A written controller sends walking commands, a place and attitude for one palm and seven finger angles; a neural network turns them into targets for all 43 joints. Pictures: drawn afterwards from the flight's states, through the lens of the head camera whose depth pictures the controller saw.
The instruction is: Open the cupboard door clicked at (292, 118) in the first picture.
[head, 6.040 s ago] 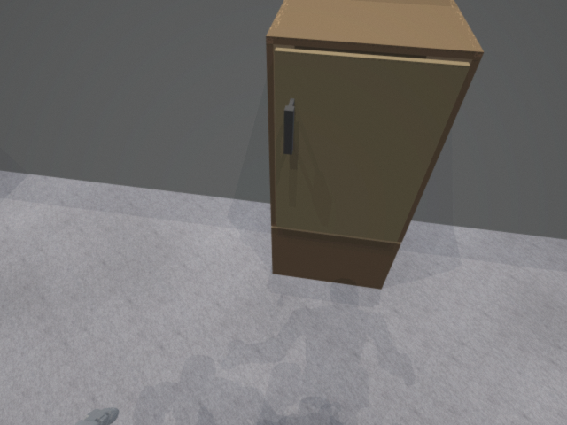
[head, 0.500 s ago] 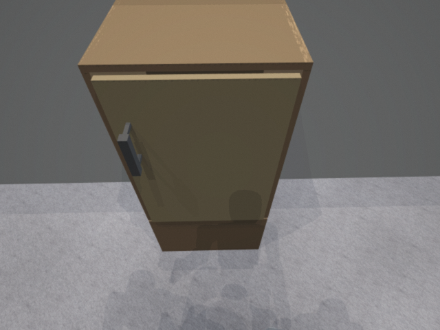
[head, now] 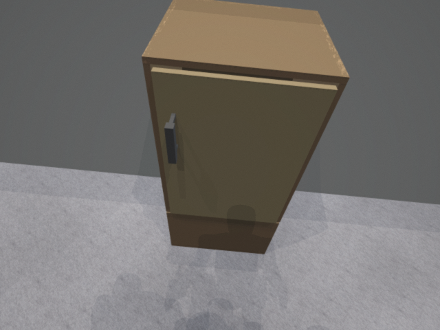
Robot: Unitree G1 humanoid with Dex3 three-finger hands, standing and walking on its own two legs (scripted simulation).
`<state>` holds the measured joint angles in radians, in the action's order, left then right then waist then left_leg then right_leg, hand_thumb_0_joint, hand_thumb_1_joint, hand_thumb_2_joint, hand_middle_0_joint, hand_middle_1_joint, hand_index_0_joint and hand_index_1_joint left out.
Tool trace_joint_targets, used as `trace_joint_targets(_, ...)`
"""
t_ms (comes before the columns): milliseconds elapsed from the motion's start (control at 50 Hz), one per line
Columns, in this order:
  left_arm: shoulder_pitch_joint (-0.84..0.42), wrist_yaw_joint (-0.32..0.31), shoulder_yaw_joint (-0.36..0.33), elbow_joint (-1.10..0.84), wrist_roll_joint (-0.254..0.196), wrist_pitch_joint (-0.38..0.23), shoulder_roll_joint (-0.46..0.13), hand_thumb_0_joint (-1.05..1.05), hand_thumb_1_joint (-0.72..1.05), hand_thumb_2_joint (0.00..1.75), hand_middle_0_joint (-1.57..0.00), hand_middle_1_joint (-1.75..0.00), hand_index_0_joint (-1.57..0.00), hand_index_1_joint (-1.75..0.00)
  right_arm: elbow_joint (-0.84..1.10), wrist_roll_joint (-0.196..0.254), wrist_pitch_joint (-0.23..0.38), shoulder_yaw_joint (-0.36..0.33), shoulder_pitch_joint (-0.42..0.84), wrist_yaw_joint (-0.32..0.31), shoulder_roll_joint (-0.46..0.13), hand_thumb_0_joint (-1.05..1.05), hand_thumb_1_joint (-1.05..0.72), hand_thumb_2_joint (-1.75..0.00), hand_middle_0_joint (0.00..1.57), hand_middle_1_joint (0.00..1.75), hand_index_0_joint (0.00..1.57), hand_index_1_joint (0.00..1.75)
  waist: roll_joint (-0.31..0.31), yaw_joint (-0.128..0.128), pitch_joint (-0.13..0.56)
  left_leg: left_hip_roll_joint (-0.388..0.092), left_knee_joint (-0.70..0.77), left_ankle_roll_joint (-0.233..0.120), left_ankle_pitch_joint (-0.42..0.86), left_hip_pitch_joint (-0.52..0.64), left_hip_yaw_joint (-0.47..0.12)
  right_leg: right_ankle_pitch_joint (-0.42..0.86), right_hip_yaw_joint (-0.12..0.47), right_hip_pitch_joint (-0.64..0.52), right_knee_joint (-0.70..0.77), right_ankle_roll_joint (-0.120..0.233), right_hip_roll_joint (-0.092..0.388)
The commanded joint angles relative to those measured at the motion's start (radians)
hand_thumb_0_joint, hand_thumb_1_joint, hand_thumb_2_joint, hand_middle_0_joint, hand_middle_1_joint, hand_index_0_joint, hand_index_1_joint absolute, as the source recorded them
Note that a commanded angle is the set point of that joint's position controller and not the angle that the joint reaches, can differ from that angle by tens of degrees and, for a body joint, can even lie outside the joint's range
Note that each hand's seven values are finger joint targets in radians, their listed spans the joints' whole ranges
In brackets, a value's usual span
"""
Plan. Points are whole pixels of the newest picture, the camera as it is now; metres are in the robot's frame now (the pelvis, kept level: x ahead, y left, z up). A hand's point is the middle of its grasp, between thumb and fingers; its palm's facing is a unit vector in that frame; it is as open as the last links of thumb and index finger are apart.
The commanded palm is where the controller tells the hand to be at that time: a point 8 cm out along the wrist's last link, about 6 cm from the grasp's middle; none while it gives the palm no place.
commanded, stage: come to a stop and stand still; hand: left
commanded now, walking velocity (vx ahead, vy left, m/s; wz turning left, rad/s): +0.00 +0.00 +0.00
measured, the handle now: (172, 138) +0.55 +0.16 +0.00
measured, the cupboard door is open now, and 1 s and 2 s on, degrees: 0 0 0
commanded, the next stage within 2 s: look again from close up in 0.68 s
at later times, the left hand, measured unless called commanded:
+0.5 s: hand out of the picture -0.05 +0.15 -0.17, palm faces +0.01 -0.99 -0.13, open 7.4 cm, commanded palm none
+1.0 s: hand out of the picture -0.06 +0.17 -0.18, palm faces +0.03 -0.98 -0.19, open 7.4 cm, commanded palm none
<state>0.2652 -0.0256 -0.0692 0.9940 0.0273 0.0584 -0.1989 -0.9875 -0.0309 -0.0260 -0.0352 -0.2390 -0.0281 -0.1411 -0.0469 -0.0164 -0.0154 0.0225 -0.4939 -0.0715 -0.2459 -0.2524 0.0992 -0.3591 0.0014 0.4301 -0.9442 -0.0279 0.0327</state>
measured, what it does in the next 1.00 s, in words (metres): steps on the spot: right foot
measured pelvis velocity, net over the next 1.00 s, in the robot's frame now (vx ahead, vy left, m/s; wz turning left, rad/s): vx -0.03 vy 0.01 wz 0.00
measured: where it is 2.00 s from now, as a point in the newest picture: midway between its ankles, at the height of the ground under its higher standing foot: outside the picture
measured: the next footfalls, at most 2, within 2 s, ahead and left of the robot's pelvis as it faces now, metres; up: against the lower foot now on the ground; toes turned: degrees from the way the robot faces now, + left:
right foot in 0.12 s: -0.01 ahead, -0.12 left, +0.00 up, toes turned -1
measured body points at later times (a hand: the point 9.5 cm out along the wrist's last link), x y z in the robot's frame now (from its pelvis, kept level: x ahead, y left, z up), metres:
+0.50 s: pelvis -0.03 +0.00 +0.01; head -0.04 +0.01 +0.46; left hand -0.05 +0.20 -0.16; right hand -0.07 -0.21 -0.16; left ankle +0.01 +0.08 -0.74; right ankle -0.05 -0.11 -0.74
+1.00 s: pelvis -0.03 +0.01 -0.01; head -0.04 +0.00 +0.44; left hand -0.06 +0.22 -0.16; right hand -0.04 -0.20 -0.17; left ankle +0.01 +0.08 -0.74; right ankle -0.05 -0.11 -0.74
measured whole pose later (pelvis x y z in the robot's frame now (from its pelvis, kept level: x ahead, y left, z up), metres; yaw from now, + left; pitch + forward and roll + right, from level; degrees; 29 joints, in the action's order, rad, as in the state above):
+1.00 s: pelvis -0.03 +0.01 -0.01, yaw +0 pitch -1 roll -1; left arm 0.38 -0.04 0.01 1.09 0.02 -0.02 -0.11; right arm -1.07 -0.03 0.00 0.00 -0.34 -0.01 -0.14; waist 0.04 0.02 0.02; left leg 0.02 -0.55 -0.08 -0.23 -0.32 0.10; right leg -0.32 -0.05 0.22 -0.55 0.01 0.01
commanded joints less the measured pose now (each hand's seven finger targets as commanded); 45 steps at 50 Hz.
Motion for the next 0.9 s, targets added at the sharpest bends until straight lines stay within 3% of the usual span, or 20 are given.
trace_joint_targets(0,0.005,-0.005,0.028,-0.044,-0.007,-0.032,-0.007,0.00,0.90,0.90,-0.20,-0.30,-0.20,-0.30,0.021,0.007,0.030,-0.025,-0.078,-0.012,-0.140,0.00,-0.90,-0.90,0.20,0.30,0.20,0.30,0.146,0.043,0.025,-0.262,0.195,-0.105,0.289,0.170,-0.243,-0.098,-0.033,-0.046,0.285,-0.003,0.018)
trace_joint_targets(40,0.053,-0.010,0.031,-0.013,-0.011,-0.040,-0.007,0.00,0.90,0.90,-0.20,-0.30,-0.20,-0.30,0.000,0.014,0.031,-0.023,-0.094,-0.010,-0.141,0.00,-0.90,-0.90,0.20,0.30,0.20,0.30,0.150,0.031,0.046,-0.247,0.163,-0.084,0.378,0.177,-0.236,0.003,-0.034,-0.151,0.459,0.006,0.008)
trace_joint_targets(60,0.100,-0.014,0.035,0.012,-0.012,-0.045,-0.012,0.00,0.90,0.90,-0.20,-0.30,-0.20,-0.30,-0.007,0.020,0.032,-0.017,-0.087,-0.009,-0.136,0.00,-0.90,-0.90,0.20,0.30,0.20,0.30,0.124,0.010,0.064,-0.227,0.135,-0.054,0.340,0.140,-0.225,0.114,-0.022,-0.241,0.575,0.010,0.017)
trace_joint_targets(80,0.126,-0.019,0.037,0.034,-0.011,-0.055,-0.028,0.00,0.90,0.90,-0.20,-0.30,-0.20,-0.30,-0.011,0.028,0.034,-0.013,-0.081,-0.005,-0.115,0.00,-0.90,-0.90,0.20,0.30,0.20,0.30,0.073,0.011,0.061,-0.186,0.106,-0.010,0.265,0.075,-0.192,0.219,0.047,-0.315,0.623,0.030,0.062)
trace_joint_targets(100,0.119,-0.022,0.041,0.045,-0.010,-0.062,-0.044,0.00,0.90,0.90,-0.20,-0.30,-0.20,-0.30,-0.013,0.034,0.033,-0.006,-0.065,-0.002,-0.093,0.00,-0.90,-0.90,0.20,0.30,0.20,0.30,0.008,0.023,0.022,-0.139,0.097,0.029,0.175,0.042,-0.143,0.287,0.119,-0.292,0.618,0.063,0.125)
trace_joint_targets(120,0.103,-0.022,0.047,0.045,-0.012,-0.065,-0.056,0.00,0.90,0.90,-0.20,-0.30,-0.20,-0.30,-0.012,0.033,0.032,0.000,-0.064,0.000,-0.083,0.00,-0.90,-0.90,0.20,0.30,0.20,0.30,-0.018,0.034,-0.009,-0.111,0.114,0.045,0.112,0.054,-0.125,0.290,0.138,-0.236,0.619,0.088,0.166)
trace_joint_targets(140,0.096,-0.021,0.051,0.054,-0.012,-0.070,-0.045,0.00,0.90,0.90,-0.20,-0.30,-0.20,-0.30,-0.024,0.028,0.029,0.004,-0.064,0.002,-0.078,0.00,-0.90,-0.90,0.20,0.30,0.20,0.30,-0.033,0.039,-0.010,-0.109,0.117,0.048,0.133,0.085,-0.120,0.314,0.135,-0.210,0.615,0.098,0.162)
trace_joint_targets(160,0.096,-0.022,0.053,0.064,-0.013,-0.077,-0.038,0.00,0.90,0.90,-0.20,-0.30,-0.20,-0.30,-0.044,0.023,0.027,0.002,-0.064,0.002,-0.082,0.00,-0.90,-0.90,0.20,0.30,0.20,0.30,-0.092,0.041,-0.001,-0.116,0.113,0.048,0.148,0.117,-0.112,0.318,0.126,-0.201,0.615,0.091,0.139)
trace_joint_targets(180,0.093,-0.022,0.056,0.067,-0.015,-0.077,-0.028,0.00,0.90,0.90,-0.20,-0.30,-0.20,-0.30,-0.055,0.023,0.027,0.002,-0.074,0.002,-0.096,0.00,-0.90,-0.90,0.20,0.30,0.20,0.30,-0.095,0.044,-0.001,-0.125,0.129,0.046,0.153,0.137,-0.118,0.290,0.107,-0.193,0.612,0.081,0.124)
trace_joint_targets(260,0.113,-0.023,0.061,0.087,-0.014,-0.070,-0.015,0.00,0.90,0.90,-0.20,-0.30,-0.20,-0.30,-0.097,0.024,0.029,0.011,-0.076,0.003,-0.095,0.00,-0.90,-0.90,0.20,0.30,0.20,0.30,0.016,0.032,-0.063,-0.136,0.190,0.039,0.068,0.112,-0.137,0.129,0.085,-0.169,0.631,0.060,0.086)
trace_joint_targets(360,0.141,-0.024,0.062,0.103,-0.012,-0.065,-0.005,0.00,0.90,0.90,-0.20,-0.30,-0.20,-0.30,-0.125,0.023,0.025,0.014,-0.096,0.003,-0.085,0.00,-0.90,-0.90,0.20,0.30,0.20,0.30,0.061,0.022,-0.119,-0.137,0.244,0.041,-0.081,0.035,-0.158,0.057,0.075,-0.171,0.641,0.056,0.073)
trace_joint_targets(540,0.178,-0.024,0.057,0.110,-0.009,-0.064,0.020,0.00,0.90,0.90,-0.20,-0.30,-0.20,-0.30,-0.143,0.019,0.024,0.009,-0.147,-0.001,-0.065,0.00,-0.90,-0.90,0.20,0.30,0.20,0.30,0.077,0.017,-0.119,-0.144,0.273,0.038,-0.167,-0.004,-0.186,0.033,0.056,-0.165,0.620,0.057,0.055)
trace_joint_targets(740,0.203,-0.025,0.059,0.116,-0.009,-0.072,0.037,0.00,0.90,0.90,-0.20,-0.30,-0.20,-0.30,-0.149,0.021,0.029,0.007,-0.172,-0.004,-0.047,0.00,-0.90,-0.90,0.20,0.30,0.20,0.30,0.039,0.022,-0.100,-0.146,0.248,0.036,-0.109,0.027,-0.172,0.050,0.072,-0.138,0.624,0.060,0.059)
trace_joint_targets(760,0.200,-0.051,0.075,0.119,0.012,-0.097,-0.011,0.00,0.90,0.90,-0.20,-0.30,-0.20,-0.30,-0.061,0.014,0.046,0.021,-0.060,0.012,-0.104,0.00,-0.90,-0.90,0.20,0.30,0.20,0.30,-0.006,-0.007,-0.162,-0.133,0.040,0.066,0.004,-0.083,-0.107,0.166,0.048,-0.135,0.611,0.068,0.081)
trace_joint_targets(780,0.152,-0.042,0.063,0.067,-0.002,-0.097,-0.045,0.00,0.90,0.90,-0.20,-0.30,-0.20,-0.30,-0.038,0.013,0.034,0.017,-0.112,0.021,-0.068,0.00,-0.90,-0.90,0.20,0.30,0.20,0.30,0.015,0.047,-0.085,-0.091,0.020,0.065,-0.127,-0.021,-0.112,-0.198,0.114,-0.049,0.655,0.097,0.114)
trace_joint_targets(800,0.125,-0.037,0.053,0.043,-0.001,-0.093,-0.047,0.00,0.90,0.90,-0.20,-0.30,-0.20,-0.30,-0.053,0.006,0.029,0.009,-0.147,0.022,-0.065,0.00,-0.90,-0.90,0.20,0.30,0.20,0.30,0.057,0.067,-0.099,-0.083,0.004,0.052,-0.142,-0.015,-0.110,-0.272,0.121,0.011,0.641,0.109,0.106)
trace_joint_targets(820,0.125,-0.034,0.058,0.042,-0.008,-0.099,-0.042,0.00,0.90,0.90,-0.20,-0.30,-0.20,-0.30,-0.059,0.006,0.029,0.014,-0.178,0.022,-0.063,0.00,-0.90,-0.90,0.20,0.30,0.20,0.30,0.078,0.077,-0.054,-0.087,-0.001,0.044,-0.123,-0.005,-0.120,-0.234,0.117,-0.003,0.615,0.116,0.095)
trace_joint_targets(840,0.129,-0.031,0.058,0.038,-0.008,-0.104,-0.035,0.00,0.90,0.90,-0.20,-0.30,-0.20,-0.30,-0.052,0.004,0.035,0.018,-0.188,0.022,-0.056,0.00,-0.90,-0.90,0.20,0.30,0.20,0.30,0.159,0.070,-0.027,-0.092,0.027,0.037,-0.111,0.005,-0.132,-0.171,0.088,-0.025,0.575,0.118,0.086)
trace_joint_targets(880,0.149,-0.026,0.061,0.044,-0.009,-0.103,-0.013,0.00,0.90,0.90,-0.20,-0.30,-0.20,-0.30,-0.034,0.008,0.042,0.022,-0.167,0.018,-0.063,0.00,-0.90,-0.90,0.20,0.30,0.20,0.30,0.122,0.050,-0.023,-0.115,0.092,0.019,-0.158,-0.055,-0.174,-0.115,0.058,-0.088,0.525,0.107,0.043)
